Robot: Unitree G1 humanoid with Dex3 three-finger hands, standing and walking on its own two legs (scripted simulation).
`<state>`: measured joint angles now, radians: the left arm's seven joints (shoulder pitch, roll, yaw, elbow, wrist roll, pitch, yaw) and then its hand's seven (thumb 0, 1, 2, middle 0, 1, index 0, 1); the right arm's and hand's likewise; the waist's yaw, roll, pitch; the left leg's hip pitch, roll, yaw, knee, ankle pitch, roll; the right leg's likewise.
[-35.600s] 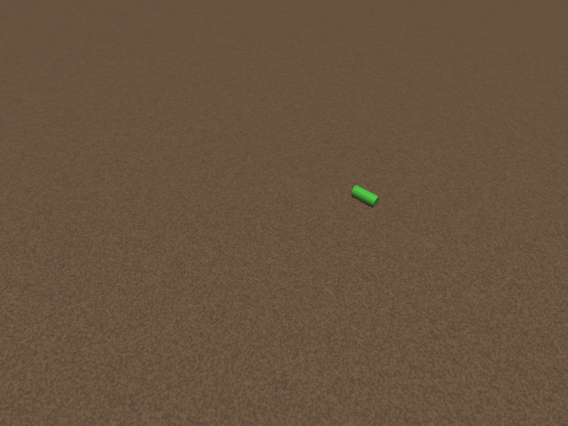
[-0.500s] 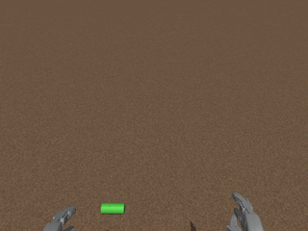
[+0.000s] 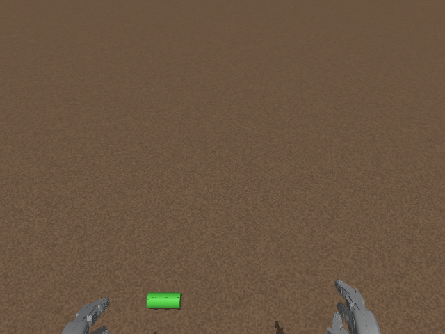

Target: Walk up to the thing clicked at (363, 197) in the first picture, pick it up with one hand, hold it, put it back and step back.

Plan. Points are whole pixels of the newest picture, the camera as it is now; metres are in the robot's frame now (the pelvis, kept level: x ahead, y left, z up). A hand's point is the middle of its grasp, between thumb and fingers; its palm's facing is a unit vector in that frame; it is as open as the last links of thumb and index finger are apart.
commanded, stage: home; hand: left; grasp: from above
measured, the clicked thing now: (164, 300) +0.44 +0.20 -0.69
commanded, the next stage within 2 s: stand in 0.20 s
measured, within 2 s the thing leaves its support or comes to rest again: neither
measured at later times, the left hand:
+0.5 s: hand out of the picture +0.14 +0.22 -0.09, palm faces +0.01 -0.94 -0.33, open 7.3 cm
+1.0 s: hand out of the picture +0.03 +0.24 -0.10, palm faces +0.05 -0.95 -0.32, open 7.3 cm
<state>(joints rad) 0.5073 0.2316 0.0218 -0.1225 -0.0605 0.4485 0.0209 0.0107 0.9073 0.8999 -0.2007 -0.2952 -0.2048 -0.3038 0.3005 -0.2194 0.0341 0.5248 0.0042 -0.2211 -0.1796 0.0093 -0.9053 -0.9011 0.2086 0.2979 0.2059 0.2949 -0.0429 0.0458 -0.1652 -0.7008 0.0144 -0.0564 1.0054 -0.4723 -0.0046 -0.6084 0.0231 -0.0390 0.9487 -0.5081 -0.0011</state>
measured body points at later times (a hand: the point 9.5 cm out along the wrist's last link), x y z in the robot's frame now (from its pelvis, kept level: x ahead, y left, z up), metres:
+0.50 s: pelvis -0.01 +0.00 +0.02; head +0.01 +0.00 +0.47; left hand +0.14 +0.27 -0.06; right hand +0.12 -0.27 -0.09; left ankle +0.02 +0.12 -0.68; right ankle -0.02 -0.12 -0.68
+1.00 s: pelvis -0.01 +0.01 +0.06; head -0.02 +0.01 +0.51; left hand +0.03 +0.29 -0.08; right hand +0.07 -0.26 -0.08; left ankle +0.02 +0.12 -0.68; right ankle -0.02 -0.12 -0.68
